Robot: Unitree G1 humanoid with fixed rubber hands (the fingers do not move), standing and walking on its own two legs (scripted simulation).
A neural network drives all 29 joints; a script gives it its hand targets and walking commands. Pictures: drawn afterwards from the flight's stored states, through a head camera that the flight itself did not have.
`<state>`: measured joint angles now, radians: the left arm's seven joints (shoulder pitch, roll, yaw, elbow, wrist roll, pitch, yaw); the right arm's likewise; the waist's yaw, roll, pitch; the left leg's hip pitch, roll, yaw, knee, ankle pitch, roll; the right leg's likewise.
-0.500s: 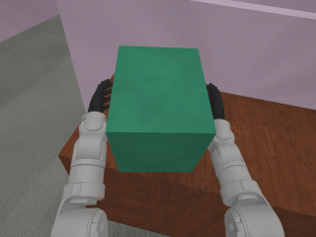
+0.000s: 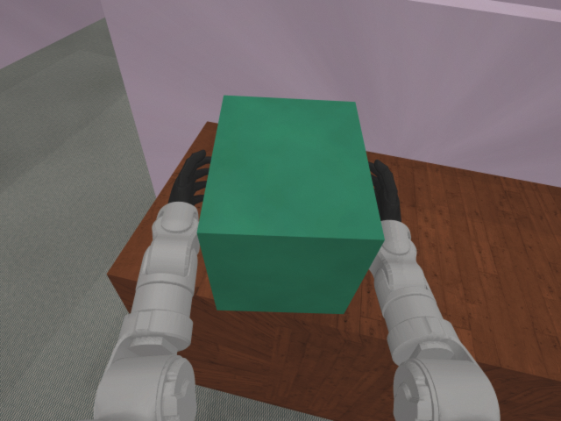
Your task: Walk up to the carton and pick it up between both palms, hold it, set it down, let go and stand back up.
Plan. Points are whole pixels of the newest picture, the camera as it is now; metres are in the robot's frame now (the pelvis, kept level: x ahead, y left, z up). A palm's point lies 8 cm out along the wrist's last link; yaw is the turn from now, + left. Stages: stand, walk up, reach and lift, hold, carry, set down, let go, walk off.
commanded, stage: set down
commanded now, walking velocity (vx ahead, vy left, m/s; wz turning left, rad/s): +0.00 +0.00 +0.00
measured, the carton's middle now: (285, 207) +0.40 -0.02 +0.09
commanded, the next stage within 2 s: none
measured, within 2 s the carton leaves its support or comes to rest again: rests again in 1.98 s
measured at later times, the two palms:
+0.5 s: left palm (197, 204) +0.41 +0.12 +0.08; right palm (386, 213) +0.38 -0.18 +0.09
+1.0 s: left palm (208, 207) +0.43 +0.11 +0.05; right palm (385, 220) +0.39 -0.19 +0.06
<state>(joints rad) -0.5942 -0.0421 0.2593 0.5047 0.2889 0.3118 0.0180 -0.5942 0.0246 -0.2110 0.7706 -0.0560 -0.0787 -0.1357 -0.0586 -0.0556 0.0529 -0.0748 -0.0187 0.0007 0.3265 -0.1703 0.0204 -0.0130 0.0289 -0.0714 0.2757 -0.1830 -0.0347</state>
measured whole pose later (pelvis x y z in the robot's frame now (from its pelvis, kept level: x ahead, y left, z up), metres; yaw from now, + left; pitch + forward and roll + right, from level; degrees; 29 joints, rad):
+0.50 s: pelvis +0.01 -0.01 +0.00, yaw -1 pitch -1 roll +0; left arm -0.67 -0.04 0.35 0.76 0.29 0.13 0.02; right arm -0.66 0.06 -0.39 0.90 -0.22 -0.15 -0.09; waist -0.04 -0.04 0.02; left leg -0.13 -0.01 0.03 0.30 -0.16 0.01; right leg -0.08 0.04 -0.06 0.27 -0.18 -0.04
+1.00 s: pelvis +0.02 +0.00 +0.00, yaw -2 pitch +6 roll -1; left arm -0.71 -0.04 0.36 0.89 0.30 0.03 0.05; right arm -0.67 0.06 -0.48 0.94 -0.30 -0.21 -0.07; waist -0.05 -0.02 -0.03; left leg -0.26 0.00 0.05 0.35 -0.19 0.02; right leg -0.21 0.04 -0.06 0.29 -0.18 -0.04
